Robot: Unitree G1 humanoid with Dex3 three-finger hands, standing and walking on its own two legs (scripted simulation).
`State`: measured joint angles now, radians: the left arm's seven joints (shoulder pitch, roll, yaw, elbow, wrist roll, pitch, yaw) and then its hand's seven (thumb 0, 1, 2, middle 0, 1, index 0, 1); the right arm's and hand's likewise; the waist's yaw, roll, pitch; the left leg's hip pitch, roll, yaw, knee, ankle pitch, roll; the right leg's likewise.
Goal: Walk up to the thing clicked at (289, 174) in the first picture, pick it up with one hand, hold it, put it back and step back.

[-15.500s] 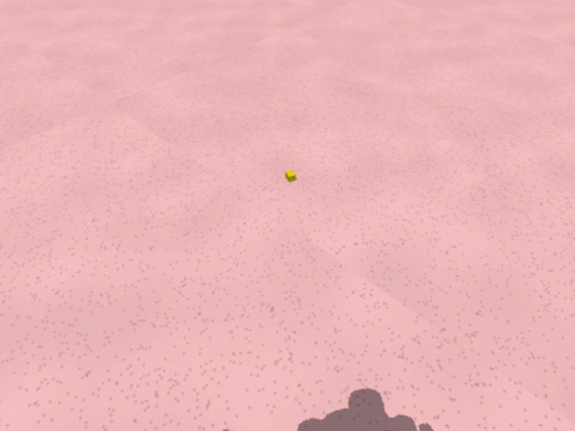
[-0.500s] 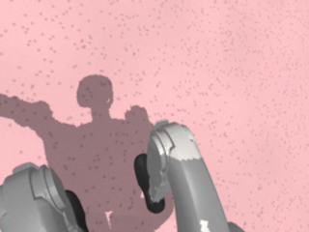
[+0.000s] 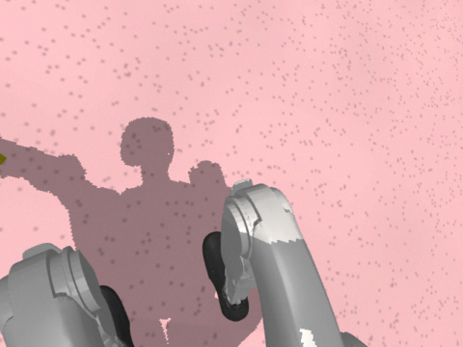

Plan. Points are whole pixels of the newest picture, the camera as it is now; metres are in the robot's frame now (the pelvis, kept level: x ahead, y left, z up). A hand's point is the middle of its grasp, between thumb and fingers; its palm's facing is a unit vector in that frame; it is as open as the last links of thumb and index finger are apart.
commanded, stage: rise first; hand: left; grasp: from above
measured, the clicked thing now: out of the picture +0.50 +0.30 -0.30
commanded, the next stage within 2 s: none
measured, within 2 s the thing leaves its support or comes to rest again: neither
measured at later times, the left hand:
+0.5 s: hand out of the picture +0.46 +0.33 -0.18, palm faces -0.26 -0.32 -0.91, open 13.5 cm
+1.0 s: hand out of the picture +0.47 +0.33 -0.18, palm faces -0.25 -0.33 -0.91, open 13.3 cm
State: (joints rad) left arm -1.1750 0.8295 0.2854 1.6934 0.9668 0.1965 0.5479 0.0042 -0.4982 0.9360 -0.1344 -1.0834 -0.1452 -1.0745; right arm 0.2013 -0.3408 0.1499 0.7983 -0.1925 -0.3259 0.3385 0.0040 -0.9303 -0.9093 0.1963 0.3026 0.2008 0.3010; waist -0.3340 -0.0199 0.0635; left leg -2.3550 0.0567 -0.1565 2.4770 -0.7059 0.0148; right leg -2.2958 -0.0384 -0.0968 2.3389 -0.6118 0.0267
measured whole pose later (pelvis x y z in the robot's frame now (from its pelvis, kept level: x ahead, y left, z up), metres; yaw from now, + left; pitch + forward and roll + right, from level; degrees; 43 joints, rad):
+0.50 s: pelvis +0.00 +0.00 +0.00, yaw +0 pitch +33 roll -10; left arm -1.16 0.82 0.30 1.70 0.97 0.18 0.56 0.00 -0.46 0.91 -0.17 -1.05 -0.17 -1.04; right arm 0.21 -0.34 0.14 0.82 -0.20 -0.34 0.35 0.00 -0.93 -0.91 0.20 0.30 0.20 0.30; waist -0.33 -0.02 0.05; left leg -2.36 0.05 -0.15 2.48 -0.71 0.02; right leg -2.30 -0.04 -0.09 2.34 -0.62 0.03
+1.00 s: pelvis +0.00 +0.00 +0.00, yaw +0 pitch +32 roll -10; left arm -1.17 0.83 0.30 1.71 0.97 0.18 0.57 0.00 -0.43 0.88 -0.20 -1.02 -0.21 -1.01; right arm 0.21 -0.35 0.13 0.82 -0.20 -0.34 0.36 0.00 -0.93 -0.91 0.20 0.30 0.20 0.30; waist -0.33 -0.02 0.06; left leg -2.35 0.05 -0.16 2.48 -0.71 0.02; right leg -2.29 -0.04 -0.10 2.34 -0.62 0.03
